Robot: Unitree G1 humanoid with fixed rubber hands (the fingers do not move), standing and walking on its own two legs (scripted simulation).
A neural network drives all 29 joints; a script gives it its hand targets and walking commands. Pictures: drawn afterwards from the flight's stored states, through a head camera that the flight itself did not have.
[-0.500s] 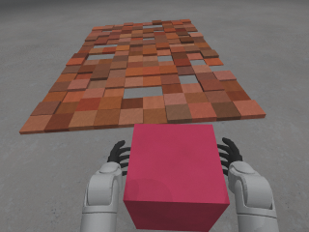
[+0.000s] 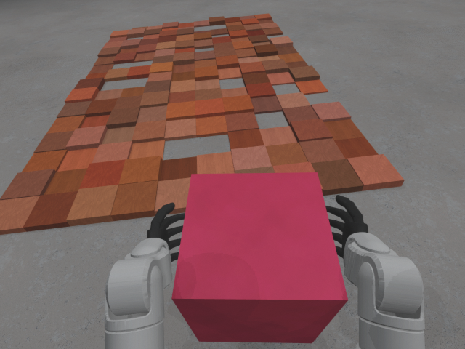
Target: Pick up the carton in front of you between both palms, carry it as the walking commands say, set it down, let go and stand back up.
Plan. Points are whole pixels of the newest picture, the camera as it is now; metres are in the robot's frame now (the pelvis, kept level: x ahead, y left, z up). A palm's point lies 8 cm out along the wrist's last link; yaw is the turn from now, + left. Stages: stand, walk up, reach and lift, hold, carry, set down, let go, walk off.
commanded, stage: carry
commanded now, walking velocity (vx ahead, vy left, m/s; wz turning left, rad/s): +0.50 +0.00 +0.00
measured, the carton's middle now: (254, 262) +0.28 -0.01 +0.02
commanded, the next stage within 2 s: none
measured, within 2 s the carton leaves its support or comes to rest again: neither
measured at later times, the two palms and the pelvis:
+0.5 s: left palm (177, 135) +0.60 +0.16 +0.08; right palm (298, 125) +0.60 -0.14 +0.09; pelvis +0.34 +0.02 -0.01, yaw -1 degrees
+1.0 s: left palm (198, 46) +0.99 +0.13 +0.16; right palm (288, 40) +1.00 -0.17 +0.16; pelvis +0.65 -0.02 -0.01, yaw +0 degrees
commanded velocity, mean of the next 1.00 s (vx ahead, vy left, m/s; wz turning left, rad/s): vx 0.50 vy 0.00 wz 0.00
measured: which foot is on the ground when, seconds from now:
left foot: down 0.00-0.02, up 0.04-0.44, down 0.46-0.96, up 0.98-1.00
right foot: down 0.00-0.48, up 0.50-0.92, down 0.94-1.00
